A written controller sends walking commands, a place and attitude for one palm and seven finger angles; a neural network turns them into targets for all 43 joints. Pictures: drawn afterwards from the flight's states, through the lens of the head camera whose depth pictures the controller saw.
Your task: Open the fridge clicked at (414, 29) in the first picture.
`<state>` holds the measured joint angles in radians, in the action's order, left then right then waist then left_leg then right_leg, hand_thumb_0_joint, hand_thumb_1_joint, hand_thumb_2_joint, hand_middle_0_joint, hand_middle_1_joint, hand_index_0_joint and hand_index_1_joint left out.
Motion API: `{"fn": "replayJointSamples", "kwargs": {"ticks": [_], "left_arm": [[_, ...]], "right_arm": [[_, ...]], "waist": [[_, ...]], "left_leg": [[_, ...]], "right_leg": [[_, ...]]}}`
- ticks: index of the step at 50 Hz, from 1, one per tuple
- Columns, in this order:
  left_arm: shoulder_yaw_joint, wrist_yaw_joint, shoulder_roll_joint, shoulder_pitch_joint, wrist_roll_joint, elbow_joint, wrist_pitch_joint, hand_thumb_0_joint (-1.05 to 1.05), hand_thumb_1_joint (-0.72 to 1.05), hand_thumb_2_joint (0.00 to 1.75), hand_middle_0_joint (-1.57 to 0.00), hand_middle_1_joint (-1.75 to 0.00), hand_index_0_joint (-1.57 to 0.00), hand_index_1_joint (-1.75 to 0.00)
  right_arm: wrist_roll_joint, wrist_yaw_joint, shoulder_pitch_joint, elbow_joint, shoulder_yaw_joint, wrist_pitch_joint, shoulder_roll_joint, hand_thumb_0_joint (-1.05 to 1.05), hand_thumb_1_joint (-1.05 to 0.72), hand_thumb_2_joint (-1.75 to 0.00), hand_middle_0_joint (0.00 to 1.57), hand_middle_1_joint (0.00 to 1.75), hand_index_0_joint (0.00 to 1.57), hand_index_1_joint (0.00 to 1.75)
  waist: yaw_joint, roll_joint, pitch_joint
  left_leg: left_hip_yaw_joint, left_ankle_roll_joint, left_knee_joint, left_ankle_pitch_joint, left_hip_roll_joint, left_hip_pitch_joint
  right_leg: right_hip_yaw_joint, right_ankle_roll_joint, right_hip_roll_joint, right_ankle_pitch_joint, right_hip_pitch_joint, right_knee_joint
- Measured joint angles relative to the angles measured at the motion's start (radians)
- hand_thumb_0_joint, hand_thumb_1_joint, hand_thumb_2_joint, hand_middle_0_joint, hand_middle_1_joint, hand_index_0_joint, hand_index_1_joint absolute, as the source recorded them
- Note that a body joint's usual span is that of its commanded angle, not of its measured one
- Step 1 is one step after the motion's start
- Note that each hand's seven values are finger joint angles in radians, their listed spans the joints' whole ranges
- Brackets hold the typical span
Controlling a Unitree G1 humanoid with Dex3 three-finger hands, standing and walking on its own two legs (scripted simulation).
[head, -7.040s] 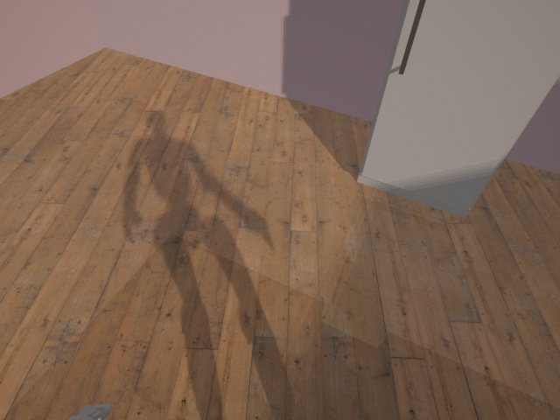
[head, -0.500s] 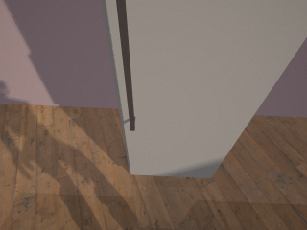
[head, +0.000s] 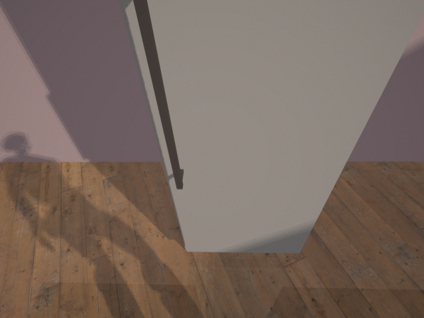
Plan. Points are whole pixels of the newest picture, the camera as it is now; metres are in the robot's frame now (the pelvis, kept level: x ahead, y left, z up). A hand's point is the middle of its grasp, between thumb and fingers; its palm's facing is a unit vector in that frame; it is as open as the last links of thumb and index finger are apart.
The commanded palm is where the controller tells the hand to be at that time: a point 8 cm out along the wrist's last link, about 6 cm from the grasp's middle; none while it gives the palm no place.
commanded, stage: look again from close up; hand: left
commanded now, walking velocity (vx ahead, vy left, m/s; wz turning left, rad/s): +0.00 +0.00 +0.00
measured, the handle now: (166, 111) +0.50 +0.13 +0.14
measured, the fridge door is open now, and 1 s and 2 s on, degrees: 0 0 0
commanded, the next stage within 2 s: raise the hand to about handle height in 0.58 s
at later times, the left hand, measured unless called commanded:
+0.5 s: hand out of the picture +0.00 +0.15 -0.17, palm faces +0.03 -0.98 -0.19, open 7.3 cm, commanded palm none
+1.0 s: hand (133, 286) +0.18 +0.16 +0.00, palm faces +0.02 -1.00 +0.00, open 8.0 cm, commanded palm +0.12 +0.23 -0.04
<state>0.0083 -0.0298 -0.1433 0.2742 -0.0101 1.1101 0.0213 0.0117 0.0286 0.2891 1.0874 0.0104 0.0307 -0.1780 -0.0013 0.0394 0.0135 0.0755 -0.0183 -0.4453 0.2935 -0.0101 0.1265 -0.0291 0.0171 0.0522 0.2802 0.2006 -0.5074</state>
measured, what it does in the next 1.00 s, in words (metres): lowers itself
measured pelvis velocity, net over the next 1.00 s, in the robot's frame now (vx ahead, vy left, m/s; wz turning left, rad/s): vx -0.04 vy -0.01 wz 0.02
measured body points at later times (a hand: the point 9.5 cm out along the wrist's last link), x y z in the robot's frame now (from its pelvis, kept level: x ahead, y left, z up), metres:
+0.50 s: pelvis +0.00 -0.02 +0.00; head +0.01 -0.03 +0.45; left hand +0.00 +0.20 -0.15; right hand -0.01 -0.24 -0.16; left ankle -0.03 +0.11 -0.74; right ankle +0.00 -0.13 -0.74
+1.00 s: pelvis -0.04 -0.01 -0.05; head -0.02 -0.01 +0.40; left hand +0.17 +0.21 +0.00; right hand +0.16 -0.28 -0.09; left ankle -0.03 +0.10 -0.74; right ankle +0.00 -0.13 -0.74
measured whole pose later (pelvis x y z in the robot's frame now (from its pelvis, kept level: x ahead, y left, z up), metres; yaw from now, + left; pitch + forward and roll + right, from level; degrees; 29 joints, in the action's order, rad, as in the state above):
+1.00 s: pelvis -0.04 -0.01 -0.05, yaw +1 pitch +8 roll +1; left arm -0.13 0.27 -0.16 0.30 0.23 0.22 0.57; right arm -0.01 0.01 0.19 0.59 -0.07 0.30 -0.27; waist -0.02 -0.03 -0.12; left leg 0.05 -0.01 -0.92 0.44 0.02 0.62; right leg -0.04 -0.01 0.05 0.41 0.67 -0.94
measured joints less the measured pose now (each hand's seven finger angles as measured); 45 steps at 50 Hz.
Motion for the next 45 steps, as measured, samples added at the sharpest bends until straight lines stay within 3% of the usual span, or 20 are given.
{"fn": "replayJointSamples", "kwargs": {"ticks": [17,35,36,37,41,45], "left_arm": [[-0.002,0.003,-0.007,-0.004,0.002,0.009,-0.001,0.01,0.92,0.9,-0.2,-0.3,-0.2,-0.3],[-0.005,-0.005,-0.003,0.001,-0.001,0.01,0.005,0.01,0.92,0.9,-0.2,-0.3,-0.2,-0.3],[-0.01,-0.014,-0.007,0.05,0.042,-0.14,-0.054,0.02,0.93,0.9,-0.2,-0.3,-0.2,-0.3],[-0.023,-0.024,-0.017,0.11,0.072,-0.319,-0.071,0.03,0.94,0.89,-0.2,-0.3,-0.2,-0.31],[-0.028,-0.059,-0.026,0.188,0.15,-0.748,0.038,0.04,0.92,0.88,-0.2,-0.32,-0.2,-0.32],[-0.087,0.037,-0.017,0.076,0.193,-0.869,0.269,0.03,0.85,0.86,-0.2,-0.35,-0.2,-0.36]], "right_arm": [[-0.001,0.001,-0.003,0.042,-0.001,-0.009,0.023,0.01,-0.91,-0.9,0.2,0.3,0.2,0.3],[-0.002,0.002,-0.01,0.045,-0.002,-0.011,0.035,0.01,-0.91,-0.9,0.2,0.3,0.2,0.3],[-0.014,0.008,0.002,0.006,0.004,-0.005,0.026,0.02,-0.92,-0.9,0.2,0.3,0.2,0.3],[-0.023,0.024,0.024,-0.037,0.006,0.032,0.018,0.02,-0.92,-0.9,0.2,0.3,0.2,0.3],[-0.055,0.059,0.054,-0.186,-0.014,0.179,-0.034,0.02,-0.92,-0.9,0.2,0.3,0.2,0.3],[-0.037,0.043,-0.011,-0.329,-0.043,0.249,-0.077,0.02,-0.91,-0.9,0.2,0.3,0.2,0.3]], "waist": [[0.001,-0.027,0.026],[0.007,-0.03,0.022],[0.007,-0.027,0.029],[0.013,-0.03,0.028],[-0.01,-0.012,-0.013],[-0.026,-0.022,-0.078]], "left_leg": [[-0.014,0.031,0.017,-0.016,0.034,0.002],[-0.02,0.036,-0.004,-0.018,0.046,0.018],[-0.019,0.035,-0.019,-0.007,0.05,0.025],[-0.015,0.033,-0.024,-0.003,0.047,0.027],[-0.037,0.021,-0.088,0.01,0.025,0.092],[-0.039,0.016,-0.237,0.056,0.016,0.263]], "right_leg": [[-0.017,-0.031,-0.034,-0.019,-0.006,0.031],[-0.026,-0.034,-0.044,-0.032,-0.01,0.045],[-0.026,-0.033,-0.047,-0.032,-0.003,0.036],[-0.021,-0.033,-0.044,-0.027,0.006,0.021],[-0.04,-0.023,-0.018,0.002,0.058,-0.044],[-0.038,-0.02,0.0,0.051,0.229,-0.195]]}}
